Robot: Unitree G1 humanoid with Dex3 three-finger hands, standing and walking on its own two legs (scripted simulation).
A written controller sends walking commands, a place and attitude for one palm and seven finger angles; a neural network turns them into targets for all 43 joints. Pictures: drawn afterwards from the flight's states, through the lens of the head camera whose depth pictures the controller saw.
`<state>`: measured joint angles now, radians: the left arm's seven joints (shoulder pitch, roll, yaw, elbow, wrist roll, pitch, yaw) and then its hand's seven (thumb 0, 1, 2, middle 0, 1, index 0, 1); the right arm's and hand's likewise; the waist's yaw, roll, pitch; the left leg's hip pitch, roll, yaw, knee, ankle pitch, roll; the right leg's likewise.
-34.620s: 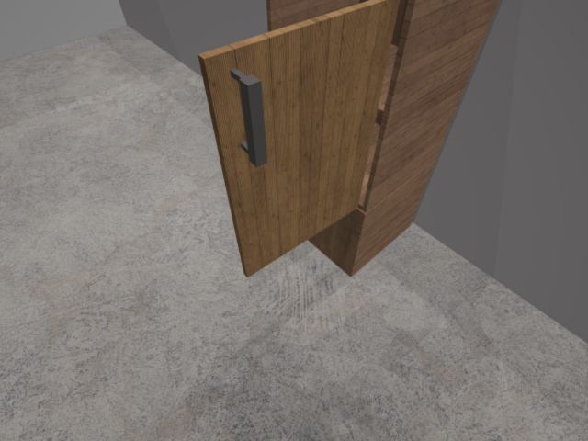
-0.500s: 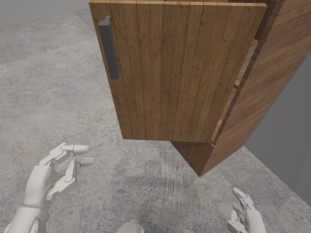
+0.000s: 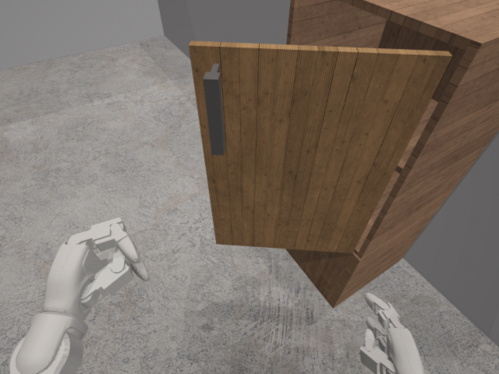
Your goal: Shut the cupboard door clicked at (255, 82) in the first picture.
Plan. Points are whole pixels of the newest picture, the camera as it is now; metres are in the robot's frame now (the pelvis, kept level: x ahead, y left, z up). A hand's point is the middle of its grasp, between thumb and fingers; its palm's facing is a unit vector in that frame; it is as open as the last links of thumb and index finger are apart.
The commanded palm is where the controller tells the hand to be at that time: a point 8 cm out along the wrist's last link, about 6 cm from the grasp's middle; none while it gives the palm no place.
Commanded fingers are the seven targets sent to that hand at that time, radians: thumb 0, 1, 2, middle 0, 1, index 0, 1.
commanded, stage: raise the hand and make a fist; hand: left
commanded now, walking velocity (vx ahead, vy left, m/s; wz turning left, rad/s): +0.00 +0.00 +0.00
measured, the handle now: (217, 111) +0.50 +0.12 +0.17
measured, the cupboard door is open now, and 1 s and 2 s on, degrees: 54 54 54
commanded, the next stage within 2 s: bring the fist close to the handle in 0.74 s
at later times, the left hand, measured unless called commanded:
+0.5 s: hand (133, 235) +0.23 +0.17 +0.18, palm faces +0.06 -1.00 -0.04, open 3.1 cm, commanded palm +0.19 +0.21 +0.17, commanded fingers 0.00 0.90 0.90 -1.30 -1.50 -1.30 -1.50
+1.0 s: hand (152, 228) +0.25 +0.15 +0.17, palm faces +0.07 -1.00 -0.04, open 3.1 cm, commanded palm +0.23 +0.19 +0.17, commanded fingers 0.00 0.90 0.90 -1.30 -1.50 -1.30 -1.50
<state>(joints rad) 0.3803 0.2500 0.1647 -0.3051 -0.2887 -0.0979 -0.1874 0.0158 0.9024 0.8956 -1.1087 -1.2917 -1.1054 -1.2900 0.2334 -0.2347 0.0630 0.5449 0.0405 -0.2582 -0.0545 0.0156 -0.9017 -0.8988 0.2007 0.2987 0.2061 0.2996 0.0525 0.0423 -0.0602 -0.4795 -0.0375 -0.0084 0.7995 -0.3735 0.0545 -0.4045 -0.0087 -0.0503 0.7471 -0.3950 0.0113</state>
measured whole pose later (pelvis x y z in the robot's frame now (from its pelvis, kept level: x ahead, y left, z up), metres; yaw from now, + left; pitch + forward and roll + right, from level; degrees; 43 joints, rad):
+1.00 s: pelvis +0.00 -0.03 +0.02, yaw +0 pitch -3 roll +0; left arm 0.13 0.25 0.20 -0.21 -0.28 0.14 -0.16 0.02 0.90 0.90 -1.30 -1.50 -1.30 -1.50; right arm 0.22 -0.25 0.07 0.63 0.06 -0.25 -0.08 0.02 -0.90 -0.90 0.20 0.30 0.21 0.30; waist 0.06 0.06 -0.02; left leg -0.25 -0.01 -0.02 0.57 -0.27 0.01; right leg -0.20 0.02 -0.06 0.55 -0.31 -0.03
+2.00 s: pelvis +0.01 -0.03 +0.03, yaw -3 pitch +1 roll +0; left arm -0.47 0.15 0.13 0.38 -0.15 0.11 0.05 0.02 0.90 0.90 -1.30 -1.50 -1.30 -1.50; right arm 0.26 -0.24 0.04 0.66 0.05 -0.05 -0.04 0.01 -0.90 -0.90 0.20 0.30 0.21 0.30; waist -0.01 0.04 -0.03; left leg -0.28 -0.01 0.03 0.53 -0.27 0.02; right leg -0.25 0.02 0.00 0.54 -0.30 -0.03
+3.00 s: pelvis +0.01 -0.02 +0.02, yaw -2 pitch +7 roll +0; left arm -0.91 0.34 0.19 1.04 -0.17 -0.14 -0.19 -0.01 0.93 0.94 -1.30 -1.50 -1.30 -1.50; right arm 0.37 -0.28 0.02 0.72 0.05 -0.09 -0.04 0.01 -0.90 -0.90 0.20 0.30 0.21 0.30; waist -0.09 0.03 -0.04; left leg -0.45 -0.02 0.01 0.62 -0.28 0.03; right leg -0.41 0.01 -0.03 0.61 -0.31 -0.01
